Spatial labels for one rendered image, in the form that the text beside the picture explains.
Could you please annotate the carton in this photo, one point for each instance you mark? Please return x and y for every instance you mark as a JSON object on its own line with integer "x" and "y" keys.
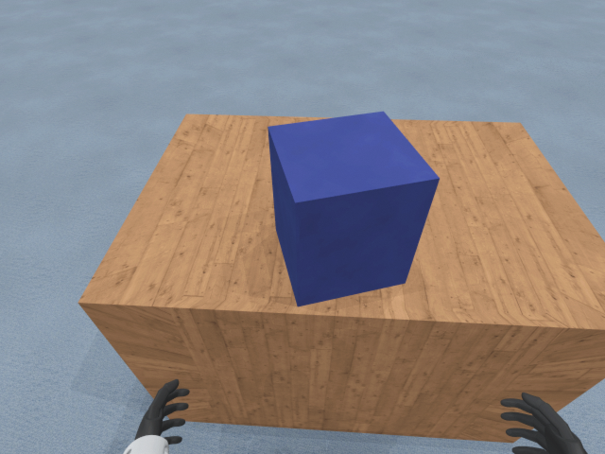
{"x": 351, "y": 197}

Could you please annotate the robot left hand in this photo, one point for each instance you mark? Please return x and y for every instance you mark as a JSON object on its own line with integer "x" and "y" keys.
{"x": 152, "y": 422}

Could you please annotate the left robot forearm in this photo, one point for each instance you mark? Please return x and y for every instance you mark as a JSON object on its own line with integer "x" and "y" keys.
{"x": 150, "y": 444}

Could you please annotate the robot right hand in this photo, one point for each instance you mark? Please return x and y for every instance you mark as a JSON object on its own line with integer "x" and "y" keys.
{"x": 553, "y": 435}

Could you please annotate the pedestal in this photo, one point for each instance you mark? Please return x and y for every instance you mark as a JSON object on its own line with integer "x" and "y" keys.
{"x": 505, "y": 294}

